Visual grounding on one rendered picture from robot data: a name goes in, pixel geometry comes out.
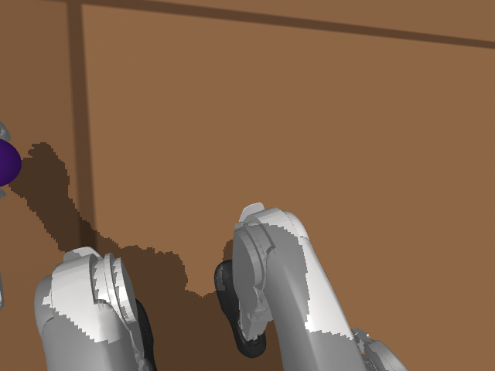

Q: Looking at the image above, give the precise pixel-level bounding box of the ball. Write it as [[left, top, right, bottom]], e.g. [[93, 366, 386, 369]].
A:
[[0, 139, 22, 187]]

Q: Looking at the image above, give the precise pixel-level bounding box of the left robot foot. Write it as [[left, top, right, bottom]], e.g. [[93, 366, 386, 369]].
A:
[[135, 299, 157, 371]]

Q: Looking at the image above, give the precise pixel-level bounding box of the right robot foot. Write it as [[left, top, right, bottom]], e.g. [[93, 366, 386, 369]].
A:
[[214, 260, 266, 358]]

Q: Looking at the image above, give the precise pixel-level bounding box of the right robot hand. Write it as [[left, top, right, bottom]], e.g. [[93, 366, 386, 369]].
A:
[[351, 327, 408, 371]]

